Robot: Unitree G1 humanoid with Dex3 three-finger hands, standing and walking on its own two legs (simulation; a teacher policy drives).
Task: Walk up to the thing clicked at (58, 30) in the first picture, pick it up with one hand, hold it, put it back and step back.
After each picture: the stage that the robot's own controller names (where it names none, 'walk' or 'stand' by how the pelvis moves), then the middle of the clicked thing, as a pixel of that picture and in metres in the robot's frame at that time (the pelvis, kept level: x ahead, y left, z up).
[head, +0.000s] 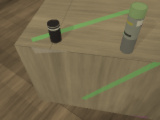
stand; (54, 31) +0.73 +0.18 -0.04
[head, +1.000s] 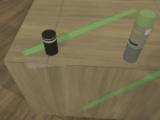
walk; (50, 43) +0.61 +0.16 -0.03
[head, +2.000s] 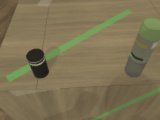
stand; (38, 64) +0.45 +0.21 -0.01
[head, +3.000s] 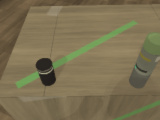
stand; (46, 72) +0.45 +0.19 -0.04
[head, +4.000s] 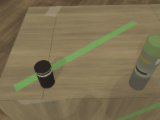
stand; (45, 74) +0.43 +0.19 -0.04
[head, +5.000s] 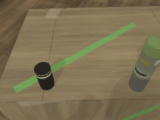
stand; (45, 76) +0.43 +0.19 -0.04
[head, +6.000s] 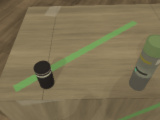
rise first; (44, 75) +0.43 +0.19 -0.04
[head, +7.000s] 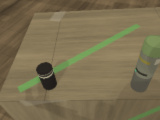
rise first; (47, 76) +0.43 +0.21 -0.04
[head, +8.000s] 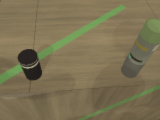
go down; (31, 65) +0.44 +0.19 -0.02
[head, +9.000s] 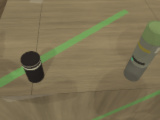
go down; (33, 67) +0.43 +0.19 +0.00
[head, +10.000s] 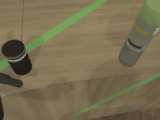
close in; (18, 58) +0.43 +0.21 +0.03
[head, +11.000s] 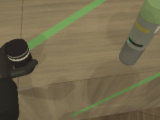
close; (21, 58) +0.43 +0.19 +0.04
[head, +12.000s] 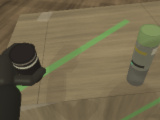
lift; (28, 64) +0.34 +0.17 +0.17
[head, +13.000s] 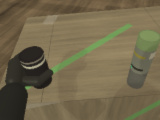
hold; (37, 68) +0.33 +0.16 +0.16
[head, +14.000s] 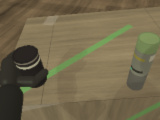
hold; (31, 67) +0.33 +0.17 +0.17
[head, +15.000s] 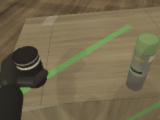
hold; (31, 68) +0.33 +0.17 +0.16
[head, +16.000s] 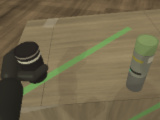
crouch; (32, 63) +0.35 +0.17 +0.17
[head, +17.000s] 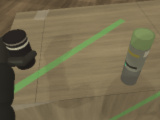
crouch; (20, 50) +0.41 +0.20 +0.15
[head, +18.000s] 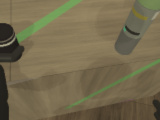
lower; (7, 44) +0.47 +0.21 +0.05
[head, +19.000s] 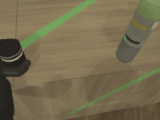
lower; (14, 58) +0.43 +0.20 +0.04
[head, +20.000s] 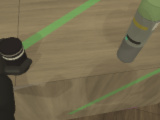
lower; (15, 57) +0.43 +0.20 +0.04
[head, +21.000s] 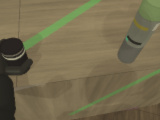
lower; (16, 57) +0.43 +0.20 +0.04
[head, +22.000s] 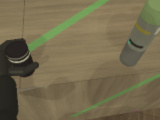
open; (21, 60) +0.43 +0.19 +0.03
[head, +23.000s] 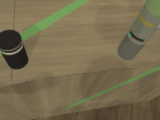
rise; (13, 51) +0.43 +0.20 +0.05
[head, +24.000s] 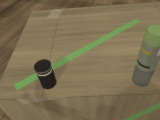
sink last; (45, 74) +0.43 +0.20 +0.00
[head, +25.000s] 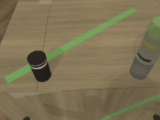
stand; (40, 67) +0.42 +0.19 +0.01
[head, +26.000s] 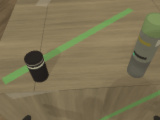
stand; (37, 67) +0.43 +0.20 +0.02
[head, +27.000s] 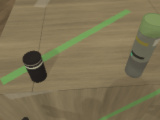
stand; (35, 67) +0.43 +0.20 +0.02
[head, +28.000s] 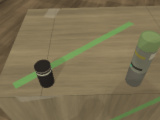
stand; (44, 74) +0.44 +0.19 -0.04
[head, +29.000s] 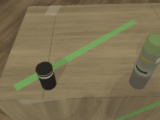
stand; (46, 76) +0.42 +0.18 -0.04
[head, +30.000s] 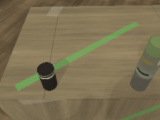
stand; (47, 77) +0.42 +0.17 -0.04
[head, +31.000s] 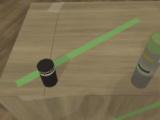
walk; (48, 73) +0.43 +0.17 -0.04
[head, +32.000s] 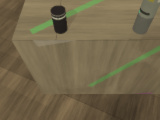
walk; (59, 20) +0.66 +0.13 -0.02
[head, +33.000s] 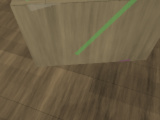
walk; out of the picture +1.00 +0.25 -0.02
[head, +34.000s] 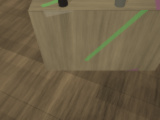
stand; out of the picture +1.04 +0.17 -0.03
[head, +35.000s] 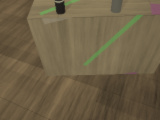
stand; (59, 4) +1.03 +0.17 -0.05
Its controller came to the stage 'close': yes
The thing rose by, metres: 0.21
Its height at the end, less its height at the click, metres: +0.00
